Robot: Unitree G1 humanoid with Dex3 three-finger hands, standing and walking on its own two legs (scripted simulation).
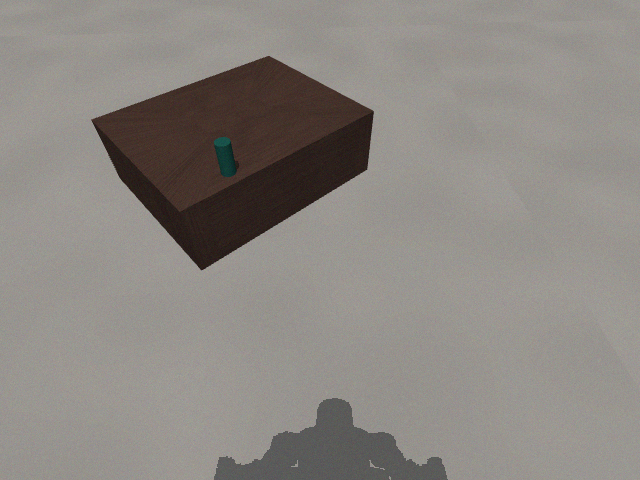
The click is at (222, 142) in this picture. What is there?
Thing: squat round
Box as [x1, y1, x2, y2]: [214, 137, 236, 176]
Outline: 220,137 214,141 214,145 221,174 224,176 233,175 236,171 230,140 226,137
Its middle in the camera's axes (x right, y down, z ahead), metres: -0.35 -0.31 +1.42
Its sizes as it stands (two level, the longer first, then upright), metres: 0.058 0.058 0.135
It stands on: a support 0.33 m high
